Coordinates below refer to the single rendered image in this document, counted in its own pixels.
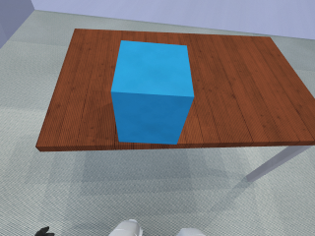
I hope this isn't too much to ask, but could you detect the table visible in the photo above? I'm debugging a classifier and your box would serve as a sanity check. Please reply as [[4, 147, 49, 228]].
[[35, 29, 315, 182]]

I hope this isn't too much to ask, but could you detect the carton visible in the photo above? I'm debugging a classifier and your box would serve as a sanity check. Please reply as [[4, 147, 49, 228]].
[[111, 40, 195, 145]]

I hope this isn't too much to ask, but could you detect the left robot hand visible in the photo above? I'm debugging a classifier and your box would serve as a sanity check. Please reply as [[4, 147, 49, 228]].
[[34, 226, 55, 236]]

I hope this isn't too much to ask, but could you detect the left robot thigh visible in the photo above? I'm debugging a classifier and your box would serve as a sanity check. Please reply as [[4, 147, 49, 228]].
[[108, 220, 143, 236]]

